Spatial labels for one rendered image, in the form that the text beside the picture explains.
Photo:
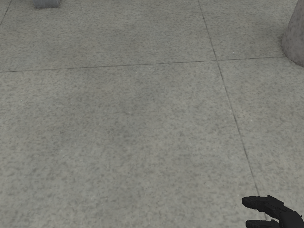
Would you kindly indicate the right robot hand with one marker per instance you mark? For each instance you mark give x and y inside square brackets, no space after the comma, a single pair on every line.
[287,218]

